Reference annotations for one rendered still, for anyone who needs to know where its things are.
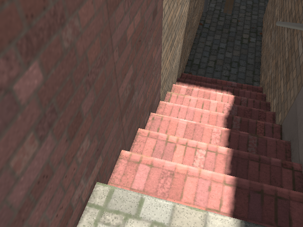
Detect stairs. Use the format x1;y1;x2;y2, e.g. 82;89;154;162
108;73;303;227

